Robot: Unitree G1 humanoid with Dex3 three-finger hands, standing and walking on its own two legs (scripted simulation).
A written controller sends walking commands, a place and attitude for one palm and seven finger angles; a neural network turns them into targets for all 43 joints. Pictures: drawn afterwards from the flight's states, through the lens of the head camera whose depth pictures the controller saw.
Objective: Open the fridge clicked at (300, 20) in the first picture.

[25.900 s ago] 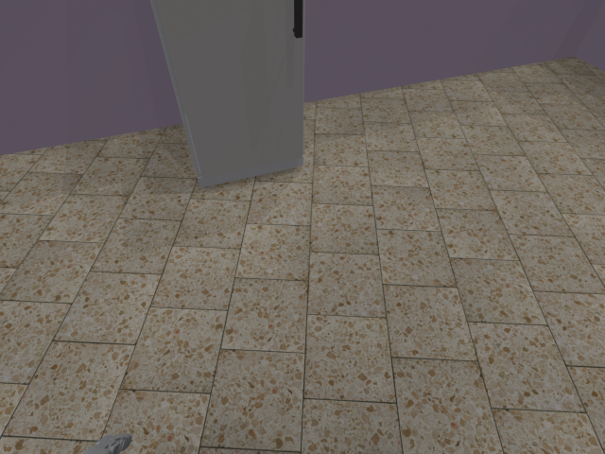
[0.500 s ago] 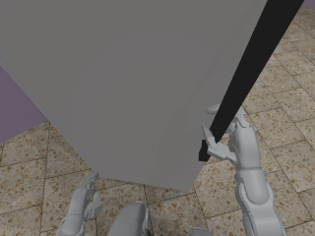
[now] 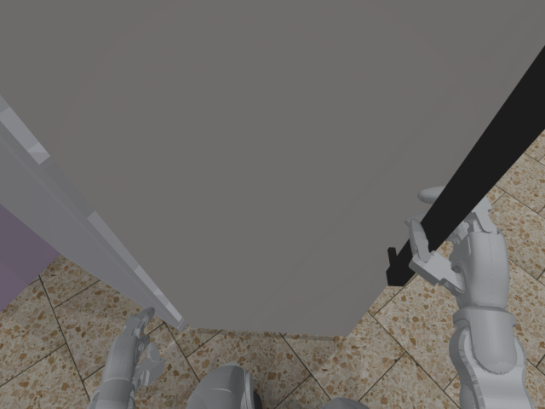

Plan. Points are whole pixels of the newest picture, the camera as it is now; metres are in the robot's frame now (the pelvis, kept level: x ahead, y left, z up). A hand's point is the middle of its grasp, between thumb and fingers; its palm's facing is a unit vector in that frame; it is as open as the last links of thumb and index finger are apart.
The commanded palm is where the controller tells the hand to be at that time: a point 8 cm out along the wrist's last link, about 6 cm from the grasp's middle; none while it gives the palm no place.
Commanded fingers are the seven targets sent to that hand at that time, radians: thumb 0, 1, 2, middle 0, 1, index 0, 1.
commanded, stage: walk backward, drawing the door open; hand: right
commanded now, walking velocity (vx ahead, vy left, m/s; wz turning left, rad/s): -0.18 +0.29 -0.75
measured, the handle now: (451, 185) +0.34 -0.16 +0.18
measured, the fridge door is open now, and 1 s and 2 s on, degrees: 64 76 72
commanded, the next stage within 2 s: stop walking and hold the door back in 0.20 s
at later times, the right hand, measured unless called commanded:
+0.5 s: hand (400, 373) +0.16 -0.10 +0.12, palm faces +0.55 +0.78 -0.30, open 6.2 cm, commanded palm +0.15 -0.16 +0.12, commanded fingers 0.00 -0.90 -0.90 0.45 1.40 0.45 1.40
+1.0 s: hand (410, 322) +0.21 -0.11 +0.13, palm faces +0.52 +0.81 -0.26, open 5.9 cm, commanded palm +0.16 -0.15 +0.12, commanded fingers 0.00 -0.90 -0.90 0.45 1.40 0.45 1.40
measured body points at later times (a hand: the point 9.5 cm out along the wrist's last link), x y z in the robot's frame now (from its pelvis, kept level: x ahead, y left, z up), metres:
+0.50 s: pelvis -0.05 +0.20 +0.03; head -0.02 +0.22 +0.47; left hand +0.20 +0.38 -0.09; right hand +0.13 -0.14 +0.14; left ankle +0.01 +0.28 -0.71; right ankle -0.10 +0.09 -0.64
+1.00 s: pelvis -0.12 +0.23 +0.02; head -0.07 +0.24 +0.46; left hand +0.01 +0.42 -0.13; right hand +0.17 -0.15 +0.14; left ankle -0.06 +0.30 -0.71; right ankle -0.17 +0.11 -0.71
